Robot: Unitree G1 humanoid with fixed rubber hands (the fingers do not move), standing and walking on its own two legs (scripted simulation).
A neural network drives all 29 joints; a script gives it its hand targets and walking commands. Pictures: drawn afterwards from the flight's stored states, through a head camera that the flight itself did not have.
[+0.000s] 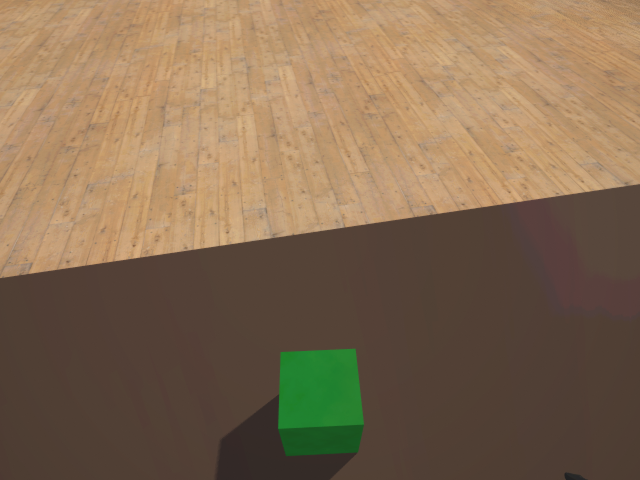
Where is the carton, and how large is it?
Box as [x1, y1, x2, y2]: [278, 349, 363, 455]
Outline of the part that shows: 355,349 281,352 278,429 286,455 357,451 363,426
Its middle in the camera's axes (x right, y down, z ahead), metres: -0.01 +0.48 +1.10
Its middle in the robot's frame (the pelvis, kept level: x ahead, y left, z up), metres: +0.46 +0.03 -0.66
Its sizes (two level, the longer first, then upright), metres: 0.210 0.200 0.250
